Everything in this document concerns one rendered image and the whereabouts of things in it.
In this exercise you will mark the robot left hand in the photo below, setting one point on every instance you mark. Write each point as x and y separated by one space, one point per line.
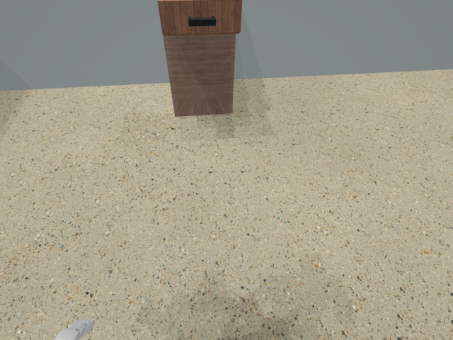
76 330

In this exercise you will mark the handle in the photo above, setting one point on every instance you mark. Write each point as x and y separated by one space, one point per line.
202 21

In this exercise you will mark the cabinet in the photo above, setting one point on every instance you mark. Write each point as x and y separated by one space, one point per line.
201 73

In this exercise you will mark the drawer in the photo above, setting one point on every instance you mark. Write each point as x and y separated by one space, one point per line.
174 16

